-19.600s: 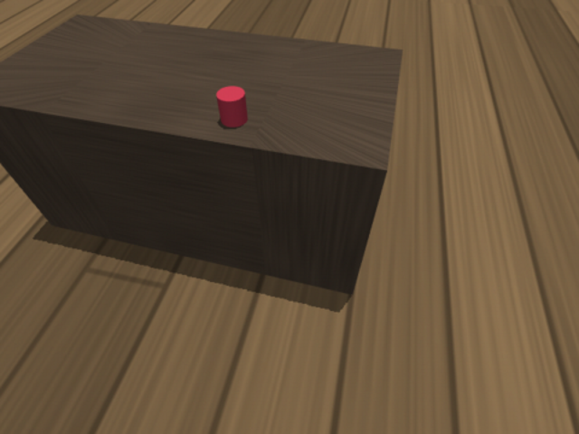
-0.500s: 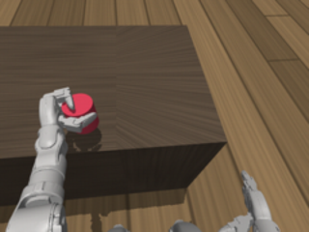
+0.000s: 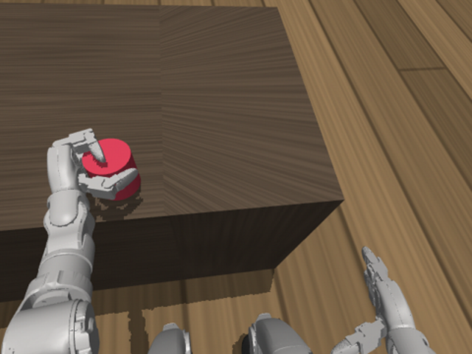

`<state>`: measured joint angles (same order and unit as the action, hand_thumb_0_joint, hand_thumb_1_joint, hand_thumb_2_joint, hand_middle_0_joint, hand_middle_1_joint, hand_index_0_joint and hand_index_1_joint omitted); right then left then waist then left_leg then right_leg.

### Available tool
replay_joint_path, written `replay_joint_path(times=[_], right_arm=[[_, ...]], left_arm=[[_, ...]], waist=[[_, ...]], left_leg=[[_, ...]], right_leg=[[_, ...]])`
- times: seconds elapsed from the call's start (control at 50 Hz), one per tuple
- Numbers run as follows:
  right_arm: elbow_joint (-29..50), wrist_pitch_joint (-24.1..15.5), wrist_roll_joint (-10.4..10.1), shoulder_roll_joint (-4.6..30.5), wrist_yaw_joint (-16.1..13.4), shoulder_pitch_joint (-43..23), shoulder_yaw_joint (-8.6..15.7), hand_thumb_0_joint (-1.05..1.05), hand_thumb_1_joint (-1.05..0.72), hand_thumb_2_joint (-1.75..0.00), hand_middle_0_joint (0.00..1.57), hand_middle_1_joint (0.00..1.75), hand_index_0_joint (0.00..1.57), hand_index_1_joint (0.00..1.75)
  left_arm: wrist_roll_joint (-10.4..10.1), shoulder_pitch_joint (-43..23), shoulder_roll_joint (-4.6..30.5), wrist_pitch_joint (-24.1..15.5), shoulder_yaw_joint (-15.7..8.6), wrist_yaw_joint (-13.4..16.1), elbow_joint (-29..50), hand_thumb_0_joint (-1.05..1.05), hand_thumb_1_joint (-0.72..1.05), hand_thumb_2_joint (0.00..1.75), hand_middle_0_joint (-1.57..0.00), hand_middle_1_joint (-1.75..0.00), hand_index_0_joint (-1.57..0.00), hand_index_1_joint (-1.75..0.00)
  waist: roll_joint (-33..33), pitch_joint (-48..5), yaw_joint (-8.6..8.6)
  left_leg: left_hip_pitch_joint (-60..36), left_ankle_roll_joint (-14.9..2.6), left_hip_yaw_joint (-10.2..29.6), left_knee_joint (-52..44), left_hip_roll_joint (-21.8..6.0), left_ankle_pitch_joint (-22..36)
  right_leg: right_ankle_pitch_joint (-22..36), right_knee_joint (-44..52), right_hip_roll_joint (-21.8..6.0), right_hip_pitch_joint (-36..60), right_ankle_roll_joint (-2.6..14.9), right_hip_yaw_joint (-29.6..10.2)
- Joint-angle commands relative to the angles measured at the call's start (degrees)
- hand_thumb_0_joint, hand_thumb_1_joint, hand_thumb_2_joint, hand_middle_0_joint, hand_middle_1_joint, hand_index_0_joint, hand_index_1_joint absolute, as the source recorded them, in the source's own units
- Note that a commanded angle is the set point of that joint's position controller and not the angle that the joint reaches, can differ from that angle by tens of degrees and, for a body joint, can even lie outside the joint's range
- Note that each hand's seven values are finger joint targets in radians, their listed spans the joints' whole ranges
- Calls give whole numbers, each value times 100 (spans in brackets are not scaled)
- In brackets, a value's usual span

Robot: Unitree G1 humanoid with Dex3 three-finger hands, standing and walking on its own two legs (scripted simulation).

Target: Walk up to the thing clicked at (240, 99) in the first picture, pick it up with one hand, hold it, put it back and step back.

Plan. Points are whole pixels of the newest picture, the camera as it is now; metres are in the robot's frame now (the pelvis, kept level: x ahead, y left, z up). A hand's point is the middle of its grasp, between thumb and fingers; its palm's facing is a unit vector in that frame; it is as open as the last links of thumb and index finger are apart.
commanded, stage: lower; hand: left
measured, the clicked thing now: (113, 170) +0.44 +0.18 -0.01
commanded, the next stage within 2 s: loosen in 0.44 s
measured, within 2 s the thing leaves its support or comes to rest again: rests again in 0.22 s
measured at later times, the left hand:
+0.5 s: hand (106, 158) +0.46 +0.19 +0.00, palm faces +0.16 -0.99 +0.00, open 6.7 cm
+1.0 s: hand (105, 159) +0.46 +0.19 +0.00, palm faces +0.17 -0.99 +0.01, open 12.6 cm
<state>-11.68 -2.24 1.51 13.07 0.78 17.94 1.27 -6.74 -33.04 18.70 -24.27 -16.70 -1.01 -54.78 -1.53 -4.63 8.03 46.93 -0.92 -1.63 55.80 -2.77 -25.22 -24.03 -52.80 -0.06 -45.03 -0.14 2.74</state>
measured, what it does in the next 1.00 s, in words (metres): stands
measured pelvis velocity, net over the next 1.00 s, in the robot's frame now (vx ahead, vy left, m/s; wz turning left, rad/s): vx -0.02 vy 0.00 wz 0.00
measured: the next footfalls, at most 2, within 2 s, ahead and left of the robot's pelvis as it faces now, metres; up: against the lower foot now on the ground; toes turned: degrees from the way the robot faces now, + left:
none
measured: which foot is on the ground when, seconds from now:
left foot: down 0.00-1.00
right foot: down 0.00-1.00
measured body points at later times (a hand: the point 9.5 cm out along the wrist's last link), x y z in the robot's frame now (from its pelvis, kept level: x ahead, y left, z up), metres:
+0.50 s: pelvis -0.01 +0.00 -0.02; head +0.10 +0.03 +0.41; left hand +0.44 +0.24 +0.01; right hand +0.15 -0.25 -0.04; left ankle +0.01 +0.11 -0.68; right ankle +0.01 -0.13 -0.68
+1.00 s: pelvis -0.02 +0.00 -0.04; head +0.10 +0.03 +0.40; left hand +0.44 +0.24 +0.00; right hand +0.14 -0.26 -0.04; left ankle +0.01 +0.11 -0.68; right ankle +0.01 -0.13 -0.68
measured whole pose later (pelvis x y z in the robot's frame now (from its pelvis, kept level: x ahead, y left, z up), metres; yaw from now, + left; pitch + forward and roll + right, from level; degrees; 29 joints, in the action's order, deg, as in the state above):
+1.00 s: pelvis -0.02 +0.00 -0.04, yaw +0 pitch +21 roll -2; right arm 0.2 -0.1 2.3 14.5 1.6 22.4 0.1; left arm -5.1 -41.5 23.8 -28.6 -21.7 -2.9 -63.5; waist -1.1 -7.6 11.3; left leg 60.1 -0.7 -0.4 66.4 -2.9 -27.5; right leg -26.7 -63.7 -0.2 -57.9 0.3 3.6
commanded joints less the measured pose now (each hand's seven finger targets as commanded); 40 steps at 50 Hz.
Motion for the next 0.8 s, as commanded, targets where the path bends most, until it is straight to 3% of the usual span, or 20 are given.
replay_joint_path(times=[0.0,0.02,0.08,0.12,0.16,0.2,0.24,0.26,0.32,0.34,0.4,0.42,0.44,0.5,0.52,0.54,0.62,0.68,0.72,0.78], right_arm=[[963,-255,67,983,-42,311,584,0,50,-7,5,5,5,5],[1027,-247,65,922,-27,310,505,0,50,-7,5,5,5,5],[1266,-210,86,734,2,239,344,0,51,-6,5,5,5,5],[1151,-183,68,874,-13,328,497,0,51,-6,5,5,5,5],[1522,-179,81,845,14,133,414,0,51,-6,5,5,5,5],[1402,-139,97,896,14,308,471,0,52,-6,5,5,5,5],[1528,-130,95,1064,7,355,610,0,52,-6,5,5,5,5],[1520,-115,102,1017,27,406,544,0,51,-6,5,5,5,5],[1746,-98,98,1023,44,314,592,0,51,-6,5,5,5,5],[1825,-92,82,1031,54,361,559,0,51,-6,5,5,5,5],[1802,-86,79,854,72,384,410,0,51,-6,5,5,5,5],[1945,-87,81,1000,62,385,541,0,51,-6,5,5,5,5],[1935,-85,103,915,86,439,427,0,51,-6,5,5,5,5],[1731,-45,110,1068,77,642,630,0,52,-6,5,5,5,5],[1711,-36,123,1009,101,673,557,0,52,-6,5,5,5,5],[1754,-45,114,966,113,694,499,0,52,-5,5,5,5,5],[2036,-50,95,1021,89,631,542,0,52,-4,5,5,5,5],[2038,-39,91,1000,78,607,530,0,51,-5,5,5,5,5],[2126,-52,89,939,88,456,461,0,51,-5,5,5,5,5],[2150,-81,97,954,52,458,467,0,51,-5,5,5,5,5]], left_arm=[[-106,-3141,1422,-846,-250,67,1668,0,19,127,-131,-140,-131,-142],[-82,-3269,1513,-880,-291,82,1849,0,20,127,-131,-140,-131,-142],[-13,-3295,1314,-910,-163,53,1635,0,20,127,-132,-140,-132,-142],[-33,-3179,1408,-896,-268,55,1297,0,21,129,-135,-143,-135,-145],[-9,-3130,1277,-900,-222,23,1128,0,17,128,-134,-142,-134,-144],[1,-2936,1218,-872,-229,-5,681,0,19,128,-136,-144,-136,-145],[22,-3095,1587,-926,-399,-24,923,0,21,129,-138,-145,-138,-146],[59,-2814,1494,-900,-374,-47,590,0,22,129,-138,-145,-138,-146],[32,-3083,1618,-1029,-456,-64,906,0,22,128,-137,-144,-138,-145],[31,-2847,1446,-990,-411,-71,562,0,24,129,-138,-145,-138,-146],[53,-2996,1402,-1031,-404,-107,571,0,26,131,-139,-146,-140,-147],[93,-2936,1438,-1021,-463,-79,451,0,23,130,-140,-146,-140,-147],[121,-2988,1413,-1030,-432,-71,547,0,24,131,-140,-146,-140,-148],[121,-2887,1434,-990,-511,-93,221,0,28,132,-140,-146,-140,-147],[141,-2870,1375,-979,-486,-100,183,0,25,131,-139,-145,-139,-146],[161,-3022,1483,-985,-499,-113,387,0,23,125,-144,-144,-145,-145],[162,-3165,1554,-909,-519,-167,446,0,0,93,-125,-119,-127,-117],[152,-3085,1564,-858,-573,-158,265,0,-14,73,-114,-104,-117,-103],[159,-3179,1553,-861,-513,-158,362,0,-26,69,-101,-90,-103,-90],[180,-3178,1488,-832,-471,-177,220,0,-35,48,-79,-68,-80,-68]], waist=[[1180,-3101,49],[1245,-3164,27],[1142,-3078,121],[1068,-2796,136],[881,-2848,169],[840,-2795,180],[924,-3027,167],[821,-3034,131],[984,-3278,121],[776,-3134,160],[776,-3005,254],[697,-2911,273],[810,-2979,264],[814,-2714,340],[834,-2640,357],[861,-2687,346],[780,-2828,406],[715,-2743,349],[818,-2797,287],[791,-2710,391]], left_leg=[[-2157,70,377,-387,70,2421],[-2203,78,386,-354,65,2411],[-1932,53,368,-272,88,2195],[-1635,20,333,-258,123,1838],[-1431,-15,311,-235,136,1522],[-1349,-15,321,-168,135,1679],[-1331,-12,329,-86,150,1723],[-1303,-20,346,-35,139,1894],[-1281,26,387,11,134,2032],[-1278,14,394,22,119,1999],[-1056,1,402,56,119,1756],[-1030,15,406,31,115,1587],[-1008,25,426,51,108,1636],[-950,43,441,112,95,1616],[-867,38,432,133,99,1539],[-866,10,399,154,121,1402],[-748,-23,364,167,149,1063],[-536,-26,366,170,164,931],[-478,-18,346,146,184,808],[-458,-4,367,105,158,485]], right_leg=[[1906,308,101,615,182,-62],[1832,286,103,517,184,-51],[1798,248,95,504,171,-48],[1625,236,79,443,161,-88],[1477,260,78,462,138,-124],[1618,189,89,385,138,-102],[1651,103,90,406,140,-106],[1775,44,95,417,140,-94],[1807,-90,115,440,170,-58],[1746,-81,134,323,163,-47],[1565,-119,143,144,159,-55],[1402,-126,159,54,166,-32],[1404,-179,152,33,185,-28],[1318,-221,171,-253,185,1],[1263,-248,168,-345,186,-6],[1206,-228,159,-326,174,-33],[1047,-197,139,-230,143,-116],[941,-199,134,-214,138,-122],[840,-200,112,-135,144,-145],[556,-197,124,-323,147,-139]])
